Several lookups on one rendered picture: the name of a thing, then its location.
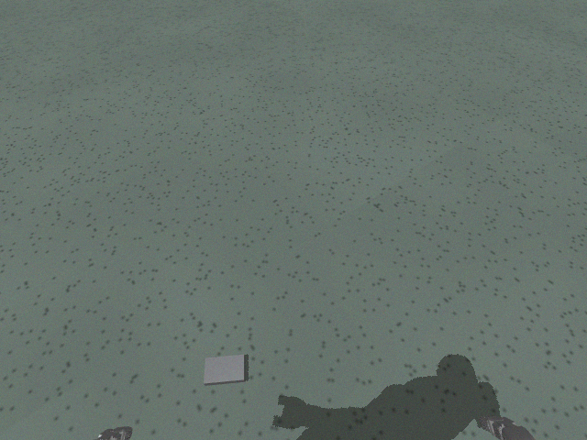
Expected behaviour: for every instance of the small box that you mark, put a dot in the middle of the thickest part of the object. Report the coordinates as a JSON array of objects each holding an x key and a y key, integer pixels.
[{"x": 224, "y": 370}]

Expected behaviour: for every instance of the right robot hand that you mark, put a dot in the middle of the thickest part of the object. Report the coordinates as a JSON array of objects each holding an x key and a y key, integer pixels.
[{"x": 504, "y": 428}]

